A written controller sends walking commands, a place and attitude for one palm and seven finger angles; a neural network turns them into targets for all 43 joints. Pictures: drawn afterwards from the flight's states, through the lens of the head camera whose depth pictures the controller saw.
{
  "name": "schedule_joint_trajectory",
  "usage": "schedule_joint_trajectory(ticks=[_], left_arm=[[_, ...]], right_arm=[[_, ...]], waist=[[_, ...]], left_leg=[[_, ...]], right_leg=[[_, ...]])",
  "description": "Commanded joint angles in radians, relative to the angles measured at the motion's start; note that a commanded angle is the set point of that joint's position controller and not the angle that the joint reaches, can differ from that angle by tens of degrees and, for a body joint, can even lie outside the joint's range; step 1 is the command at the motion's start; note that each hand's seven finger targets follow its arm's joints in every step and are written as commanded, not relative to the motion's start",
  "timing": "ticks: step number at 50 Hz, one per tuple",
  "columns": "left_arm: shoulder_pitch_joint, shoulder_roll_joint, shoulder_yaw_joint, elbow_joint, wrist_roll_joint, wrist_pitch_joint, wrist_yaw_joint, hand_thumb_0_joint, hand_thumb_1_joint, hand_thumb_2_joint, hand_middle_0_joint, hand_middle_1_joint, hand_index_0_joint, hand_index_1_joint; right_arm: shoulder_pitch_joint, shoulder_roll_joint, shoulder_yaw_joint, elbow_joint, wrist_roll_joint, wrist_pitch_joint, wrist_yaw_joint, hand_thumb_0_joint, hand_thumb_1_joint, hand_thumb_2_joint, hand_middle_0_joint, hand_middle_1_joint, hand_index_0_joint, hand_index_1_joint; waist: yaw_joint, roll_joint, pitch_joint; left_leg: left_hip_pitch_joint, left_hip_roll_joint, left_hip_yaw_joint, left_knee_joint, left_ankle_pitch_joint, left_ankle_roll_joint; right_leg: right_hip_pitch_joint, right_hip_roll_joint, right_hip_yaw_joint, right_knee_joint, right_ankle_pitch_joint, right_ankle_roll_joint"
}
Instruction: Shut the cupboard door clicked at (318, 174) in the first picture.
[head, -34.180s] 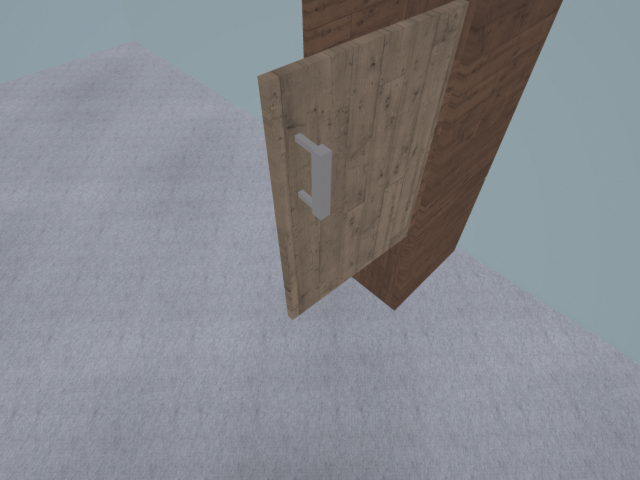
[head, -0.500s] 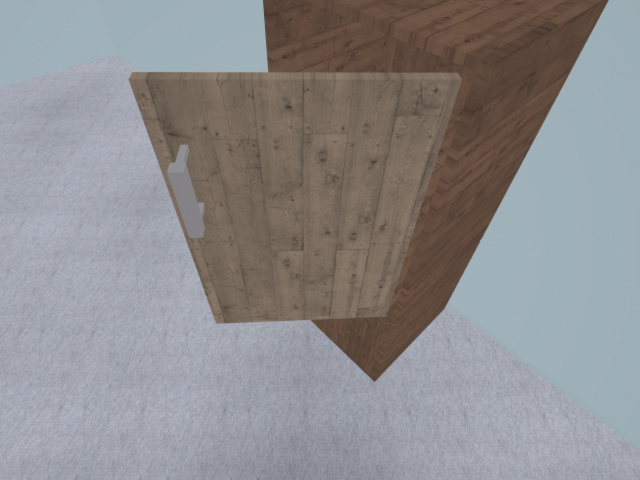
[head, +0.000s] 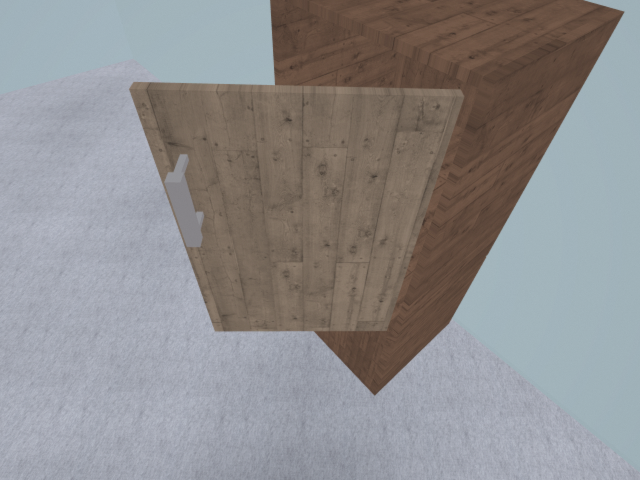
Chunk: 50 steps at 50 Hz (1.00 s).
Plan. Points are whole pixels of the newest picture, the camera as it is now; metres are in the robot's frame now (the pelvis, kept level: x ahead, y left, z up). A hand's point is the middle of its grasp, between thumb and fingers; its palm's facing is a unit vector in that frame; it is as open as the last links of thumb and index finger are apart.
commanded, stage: come to a stop and stand still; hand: left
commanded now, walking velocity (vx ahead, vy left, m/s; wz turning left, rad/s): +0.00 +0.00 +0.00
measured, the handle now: (188, 202) +0.45 +0.22 +0.09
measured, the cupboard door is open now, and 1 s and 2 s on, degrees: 50 50 50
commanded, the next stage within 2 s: look again from close up in 0.10 s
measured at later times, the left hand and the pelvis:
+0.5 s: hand out of the picture +0.02 +0.22 -0.19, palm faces +0.02 -0.97 -0.22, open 7.3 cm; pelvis -0.01 +0.04 -0.01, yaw +0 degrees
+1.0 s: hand (111, 457) +0.15 +0.24 -0.01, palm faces +0.19 -0.98 -0.05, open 7.0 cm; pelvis -0.07 +0.05 -0.05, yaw +3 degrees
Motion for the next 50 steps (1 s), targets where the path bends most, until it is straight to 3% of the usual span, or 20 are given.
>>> schedule_joint_trajectory(ticks=[1, 9, 10, 11, 12, 14, 17, 22, 25, 30, 37, 38, 39, 40, 41, 42, 43, 44, 48, 50], left_arm=[[0.065, 0.095, 0.020, -0.029, 0.000, -0.014, 0.006, 0.000, 0.900, 0.900, -0.200, -0.300, -0.200, -0.300], [0.066, 0.106, 0.019, -0.030, -0.001, -0.017, 0.006, 0.000, 0.900, 0.900, -0.200, -0.300, -0.200, -0.300], [0.139, 0.132, 0.013, -0.021, 0.022, -0.061, 0.046, 0.000, 0.900, 0.900, -0.200, -0.300, -0.200, -0.300], [0.122, 0.187, 0.025, -0.045, 0.017, -0.074, 0.049, 0.000, 0.900, 0.900, -0.200, -0.300, -0.200, -0.300], [0.124, 0.189, 0.024, -0.075, 0.011, -0.078, 0.045, 0.000, 0.900, 0.900, -0.200, -0.300, -0.200, -0.300], [0.119, 0.172, 0.020, -0.104, 0.004, -0.072, 0.041, 0.000, 0.900, 0.900, -0.200, -0.300, -0.200, -0.300], [0.102, 0.153, 0.017, -0.136, 0.007, -0.045, 0.035, 0.000, 0.900, 0.900, -0.200, -0.300, -0.200, -0.300], [0.087, 0.170, 0.011, -0.159, 0.008, -0.020, 0.026, 0.000, 0.900, 0.900, -0.200, -0.300, -0.200, -0.300], [0.052, 0.175, 0.006, -0.179, 0.008, -0.011, 0.017, 0.000, 0.900, 0.900, -0.200, -0.300, -0.200, -0.300], [0.077, 0.188, 0.009, -0.193, 0.012, -0.005, 0.010, 0.000, 0.900, 0.900, -0.200, -0.300, -0.200, -0.300], [0.125, 0.192, 0.006, -0.175, 0.013, -0.016, 0.006, 0.000, 0.900, 0.900, -0.200, -0.300, -0.200, -0.300], [0.137, 0.180, -0.002, -0.161, 0.030, -0.023, 0.032, 0.000, 0.900, 0.900, -0.200, -0.300, -0.200, -0.300], [-0.804, 0.776, 0.414, -1.846, -0.105, -0.288, 0.033, 0.000, 0.900, 0.900, -0.200, -0.300, -0.200, -0.300], [-0.089, 0.292, 0.054, -1.575, -0.131, -0.231, 0.027, 0.000, 0.900, 0.900, -0.218, -0.320, -0.218, -0.320], [0.144, 0.137, 0.002, -1.454, -0.162, -0.104, 0.049, 0.000, 0.900, 0.900, -0.237, -0.340, -0.237, -0.340], [0.112, 0.063, -0.056, -1.307, -0.165, -0.080, 0.067, 0.000, 0.900, 0.900, -0.255, -0.360, -0.255, -0.360], [0.048, 0.072, -0.032, -1.343, -0.177, -0.129, 0.073, 0.000, 0.900, 0.900, -0.273, -0.380, -0.273, -0.380], [0.055, 0.117, 0.024, -1.284, -0.171, -0.183, 0.067, 0.000, 0.900, 0.900, -0.292, -0.400, -0.292, -0.400], [0.159, 0.118, 0.134, -1.023, -0.211, -0.497, -0.091, 0.000, 0.900, 0.900, -0.365, -0.480, -0.365, -0.480], [0.201, 0.173, 0.185, -1.014, -0.254, -0.636, -0.237, 0.000, 0.900, 0.900, -0.402, -0.520, -0.402, -0.520]], right_arm=[[0.052, -0.099, -0.019, -0.020, 0.009, -0.011, -0.009, 0.000, -0.900, -0.900, 0.200, 0.300, 0.200, 0.300], [0.024, -0.120, -0.017, -0.033, 0.007, -0.016, -0.009, 0.000, -0.900, -0.900, 0.200, 0.300, 0.200, 0.300], [-0.084, -0.135, -0.012, -0.113, 0.015, -0.041, 0.005, 0.000, -0.900, -0.900, 0.200, 0.300, 0.200, 0.300], [-0.047, -0.110, -0.004, -0.149, 0.010, -0.044, 0.004, 0.000, -0.900, -0.900, 0.200, 0.300, 0.200, 0.300], [0.045, -0.104, -0.008, -0.146, 0.004, -0.049, 0.002, 0.000, -0.900, -0.900, 0.200, 0.300, 0.200, 0.300], [0.062, -0.134, -0.020, -0.150, 0.009, -0.049, -0.001, 0.000, -0.900, -0.900, 0.200, 0.300, 0.200, 0.300], [0.034, -0.148, -0.018, -0.167, 0.009, -0.036, -0.002, 0.000, -0.900, -0.900, 0.200, 0.300, 0.200, 0.300], [-0.013, -0.170, -0.015, -0.194, 0.007, -0.028, 0.008, 0.000, -0.900, -0.900, 0.200, 0.300, 0.200, 0.300], [-0.033, -0.182, -0.021, -0.208, 0.005, -0.018, 0.017, 0.000, -0.900, -0.900, 0.200, 0.300, 0.200, 0.300], [-0.029, -0.206, -0.028, -0.218, -0.001, -0.012, 0.025, 0.000, -0.900, -0.900, 0.200, 0.300, 0.200, 0.300], [-0.016, -0.207, -0.027, -0.202, 0.004, -0.015, 0.027, 0.000, -0.900, -0.900, 0.200, 0.300, 0.200, 0.300], [-0.091, -0.217, -0.022, -0.256, 0.006, -0.012, 0.025, 0.000, -0.900, -0.900, 0.200, 0.300, 0.200, 0.300], [-0.034, -0.365, -0.054, -0.526, 0.031, -0.188, -0.066, 0.000, -0.900, -0.900, 0.200, 0.300, 0.200, 0.300], [-0.061, -0.234, 0.006, -0.540, 0.075, -0.282, -0.077, 0.000, -0.900, -0.900, 0.200, 0.300, 0.200, 0.300], [-0.080, -0.241, 0.001, -0.512, 0.074, -0.336, -0.071, 0.000, -0.900, -0.900, 0.200, 0.300, 0.200, 0.300], [-0.081, -0.236, 0.009, -0.471, 0.094, -0.366, -0.059, 0.000, -0.900, -0.900, 0.200, 0.300, 0.200, 0.300], [-0.085, -0.259, -0.009, -0.505, 0.081, -0.379, -0.050, 0.000, -0.900, -0.900, 0.200, 0.300, 0.200, 0.300], [-0.096, -0.265, -0.015, -0.517, 0.069, -0.393, -0.044, 0.000, -0.900, -0.900, 0.200, 0.300, 0.200, 0.300], [-0.148, -0.251, -0.051, -0.581, 0.017, -0.406, 0.014, 0.000, -0.900, -0.900, 0.200, 0.300, 0.200, 0.300], [-0.160, -0.265, -0.068, -0.643, 0.016, -0.388, 0.036, 0.000, -0.900, -0.900, 0.200, 0.300, 0.200, 0.300]], waist=[[-0.004, -0.018, 0.071], [-0.003, 0.009, 0.035], [0.036, 0.062, 0.027], [-0.017, 0.031, -0.010], [-0.034, -0.075, -0.130], [-0.022, -0.094, -0.192], [-0.005, 0.011, -0.046], [0.007, 0.031, 0.022], [0.003, 0.017, 0.103], [0.011, 0.052, 0.080], [0.015, 0.021, 0.034], [0.037, 0.015, 0.158], [-0.155, 0.073, -0.201], [-0.007, 0.315, -0.487], [-0.003, 0.336, -0.421], [-0.044, 0.193, -0.176], [-0.062, 0.125, -0.040], [-0.061, 0.086, -0.021], [0.015, -0.162, -0.124], [0.049, -0.155, -0.194]], left_leg=[[0.090, 0.058, -0.049, -0.040, 0.117, 0.031], [0.113, 0.056, -0.051, -0.034, 0.171, 0.033], [0.091, 0.053, -0.008, 0.200, 0.284, 0.021], [0.041, 0.008, 0.011, 0.180, 0.235, 0.021], [0.032, -0.001, 0.030, 0.136, 0.136, 0.044], [0.075, 0.010, 0.014, 0.149, 0.274, 0.064], [0.066, 0.054, -0.024, 0.139, 0.369, 0.073], [0.006, 0.054, -0.078, 0.064, 0.208, 0.078], [-0.062, 0.043, -0.108, -0.038, -0.136, 0.073], [-0.099, 0.050, -0.161, -0.148, -0.370, 0.075], [-0.065, 0.047, -0.152, -0.154, -0.322, 0.076], [-0.117, 0.015, -0.017, 0.040, -0.198, 0.023], [0.221, -0.004, -0.062, 0.045, 0.050, 0.061], [0.375, 0.049, -0.110, -0.004, 0.054, 0.034], [0.257, 0.069, -0.193, -0.064, -0.132, -0.037], [0.060, 0.035, -0.197, -0.076, -0.335, -0.011], [-0.055, 0.010, -0.180, -0.030, -0.412, 0.015], [-0.120, -0.023, -0.154, 0.047, -0.423, 0.018], [-0.413, -0.056, -0.105, 0.376, -0.376, 0.008], [-0.529, -0.060, -0.073, 0.480, -0.371, 0.012]], right_leg=[[-0.155, -0.104, 0.071, -0.113, 0.162, -0.019], [-0.114, -0.112, 0.068, -0.101, 0.240, -0.017], [-0.170, -0.154, 0.149, -0.096, 0.666, 0.014], [-0.052, -0.189, 0.127, -0.017, 1.117, 0.012], [0.065, -0.181, 0.089, 0.099, 1.203, -0.006], [0.073, -0.149, 0.055, 0.162, 1.069, -0.013], [-0.080, -0.111, 0.051, 0.103, 0.588, -0.018], [-0.128, -0.076, 0.046, 0.043, 0.164, -0.018], [-0.195, -0.071, 0.052, -0.001, -0.061, -0.018], [-0.194, -0.060, 0.034, 0.018, -0.126, -0.015], [-0.192, -0.077, 0.040, -0.012, -0.097, -0.017], [-0.251, -0.096, 0.047, -0.044, 0.000, -0.020], [-0.289, -0.030, -0.053, 0.114, 0.161, -0.028], [-0.332, 0.006, -0.106, 0.192, 0.032, -0.016], [-0.339, 0.021, -0.112, 0.294, -0.062, -0.012], [-0.445, 0.012, -0.097, 0.314, -0.073, -0.002], [-0.463, 0.010, -0.102, 0.256, -0.107, -0.005], [-0.503, 0.010, -0.102, 0.221, -0.152, -0.005], [-0.778, 0.011, -0.080, 0.415, -0.335, -0.014], [-0.796, 0.000, -0.025, 0.486, -0.392, -0.028]])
